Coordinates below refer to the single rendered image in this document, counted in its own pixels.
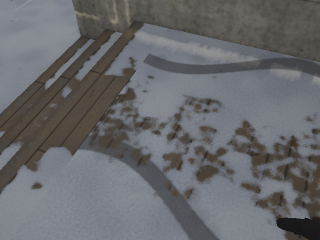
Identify stairs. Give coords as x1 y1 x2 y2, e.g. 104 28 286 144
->
0 29 123 170

